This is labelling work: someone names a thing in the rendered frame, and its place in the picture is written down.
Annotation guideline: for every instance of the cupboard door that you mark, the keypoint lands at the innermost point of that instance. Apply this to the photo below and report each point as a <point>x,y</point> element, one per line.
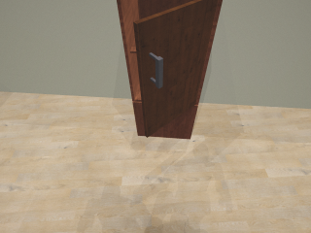
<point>180,36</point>

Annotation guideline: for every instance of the handle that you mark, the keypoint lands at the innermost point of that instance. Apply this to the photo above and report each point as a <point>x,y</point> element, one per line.
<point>158,81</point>

